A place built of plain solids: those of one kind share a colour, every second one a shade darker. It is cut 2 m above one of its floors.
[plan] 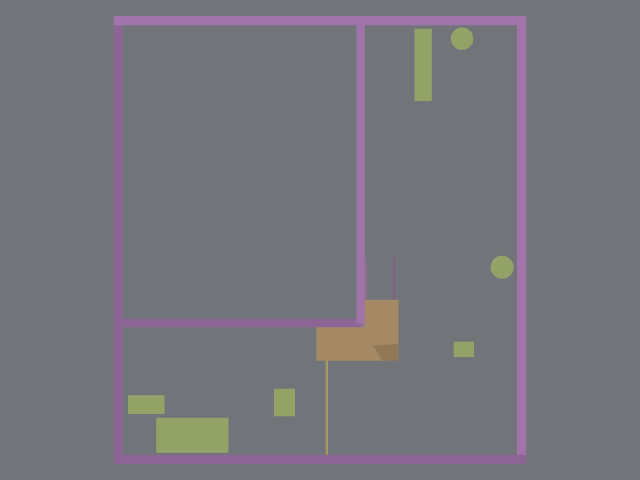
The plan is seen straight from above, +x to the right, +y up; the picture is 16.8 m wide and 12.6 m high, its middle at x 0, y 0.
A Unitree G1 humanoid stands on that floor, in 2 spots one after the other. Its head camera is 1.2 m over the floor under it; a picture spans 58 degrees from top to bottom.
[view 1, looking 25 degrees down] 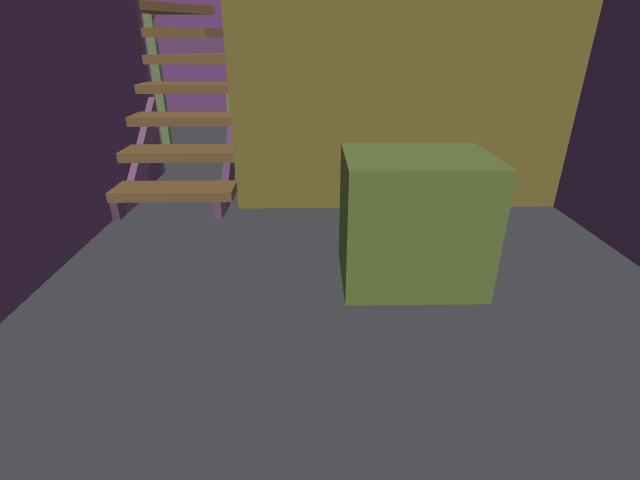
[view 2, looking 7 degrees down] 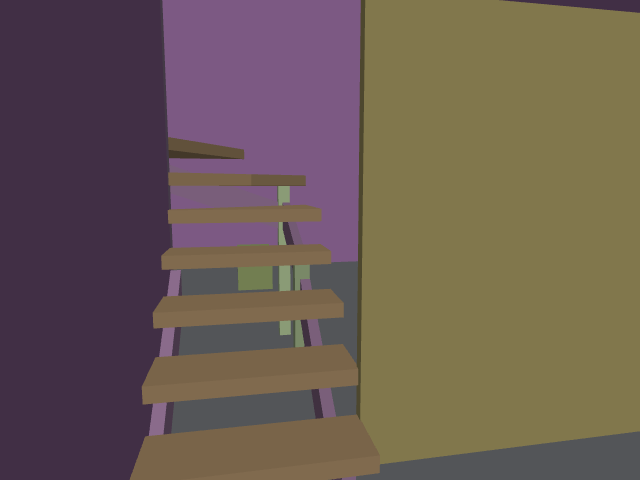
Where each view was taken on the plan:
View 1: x -3.01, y -3.75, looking -1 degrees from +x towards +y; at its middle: ground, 2.84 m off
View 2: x -1.52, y -2.67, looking -11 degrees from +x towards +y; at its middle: wall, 6.87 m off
